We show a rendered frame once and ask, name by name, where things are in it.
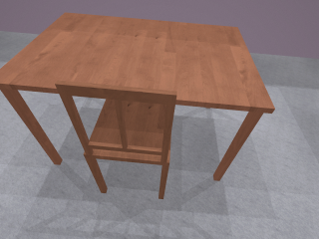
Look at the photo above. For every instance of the chair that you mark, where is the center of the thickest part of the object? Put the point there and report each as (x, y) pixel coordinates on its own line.
(134, 125)

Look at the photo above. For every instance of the table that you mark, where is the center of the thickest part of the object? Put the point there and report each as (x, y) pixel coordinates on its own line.
(208, 66)

